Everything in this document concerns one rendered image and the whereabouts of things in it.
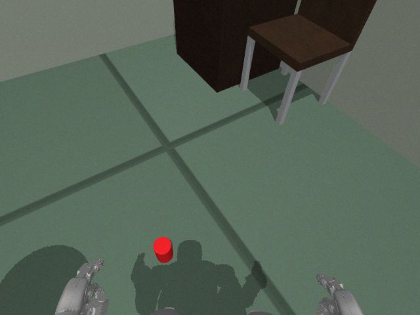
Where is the chair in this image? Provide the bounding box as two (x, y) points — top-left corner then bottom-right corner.
(240, 0), (377, 125)

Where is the right robot hand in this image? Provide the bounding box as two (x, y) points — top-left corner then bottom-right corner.
(314, 274), (363, 315)

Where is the can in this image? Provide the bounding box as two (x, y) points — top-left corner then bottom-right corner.
(153, 237), (173, 263)

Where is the left robot hand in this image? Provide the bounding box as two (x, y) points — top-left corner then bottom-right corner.
(55, 259), (109, 315)

